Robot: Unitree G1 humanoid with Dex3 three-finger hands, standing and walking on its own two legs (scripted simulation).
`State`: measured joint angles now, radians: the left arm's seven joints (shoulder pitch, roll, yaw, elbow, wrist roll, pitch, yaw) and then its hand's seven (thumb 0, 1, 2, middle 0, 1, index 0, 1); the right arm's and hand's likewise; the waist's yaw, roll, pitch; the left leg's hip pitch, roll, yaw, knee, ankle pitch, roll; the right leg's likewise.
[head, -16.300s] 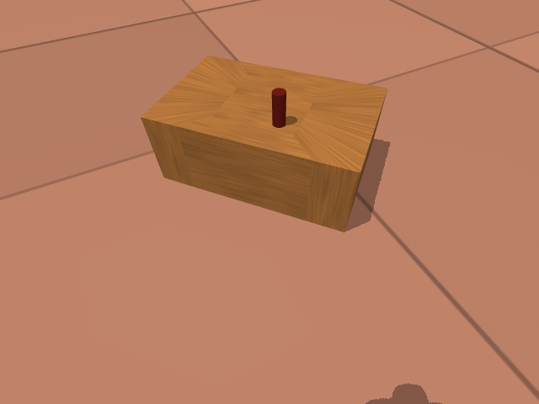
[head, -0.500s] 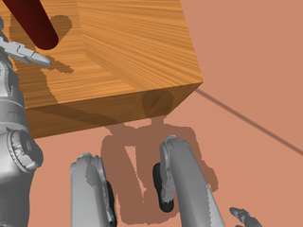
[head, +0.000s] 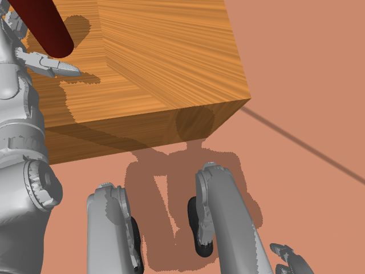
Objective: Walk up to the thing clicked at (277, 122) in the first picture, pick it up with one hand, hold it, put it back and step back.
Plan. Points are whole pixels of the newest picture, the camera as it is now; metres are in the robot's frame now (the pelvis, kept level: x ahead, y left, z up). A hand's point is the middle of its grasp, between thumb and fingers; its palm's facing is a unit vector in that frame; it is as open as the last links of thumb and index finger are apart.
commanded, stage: close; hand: left
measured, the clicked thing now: (42, 18) +0.61 +0.19 +0.02
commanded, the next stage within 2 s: settle in 0.54 s
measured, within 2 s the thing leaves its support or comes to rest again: leaves its support in 1.06 s
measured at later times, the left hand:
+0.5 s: hand (39, 32) +0.58 +0.20 +0.01, palm faces +0.15 -0.99 -0.03, open 8.6 cm
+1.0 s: hand (42, 32) +0.58 +0.19 +0.01, palm faces +0.12 -0.99 -0.07, open 9.1 cm
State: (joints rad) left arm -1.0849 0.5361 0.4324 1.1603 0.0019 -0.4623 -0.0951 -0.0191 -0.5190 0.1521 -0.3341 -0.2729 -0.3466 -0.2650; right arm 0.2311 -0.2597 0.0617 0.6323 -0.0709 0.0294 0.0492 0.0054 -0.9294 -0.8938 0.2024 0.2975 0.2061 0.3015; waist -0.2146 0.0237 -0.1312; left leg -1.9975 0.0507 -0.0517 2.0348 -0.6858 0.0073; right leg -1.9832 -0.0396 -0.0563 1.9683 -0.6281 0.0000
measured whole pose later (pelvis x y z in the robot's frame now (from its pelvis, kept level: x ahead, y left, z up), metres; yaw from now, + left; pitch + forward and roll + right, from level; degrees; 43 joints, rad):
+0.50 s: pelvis +0.00 +0.00 -0.02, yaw +0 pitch +37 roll -4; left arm -1.16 0.60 0.45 1.22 0.02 -0.48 -0.08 -0.01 0.02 0.60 -0.76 -0.71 -0.82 -0.74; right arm 0.25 -0.27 0.06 0.64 -0.08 0.04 0.06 0.01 -0.91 -0.89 0.20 0.30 0.21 0.30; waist -0.24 0.02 -0.12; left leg -2.05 0.05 -0.06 2.09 -0.69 0.01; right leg -2.04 -0.04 -0.06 2.02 -0.63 0.00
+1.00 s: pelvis +0.00 +0.00 -0.01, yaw +0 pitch +37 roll -4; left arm -1.11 0.56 0.41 1.09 0.02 -0.35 -0.08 -0.07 -0.33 0.92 -0.80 -1.05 -0.86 -1.11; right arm 0.26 -0.26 0.06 0.61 -0.05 0.07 0.05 0.01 -0.90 -0.89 0.20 0.30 0.21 0.30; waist -0.22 0.03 -0.11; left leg -2.02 0.05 -0.05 2.05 -0.69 0.01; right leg -2.00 -0.04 -0.05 1.99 -0.64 0.00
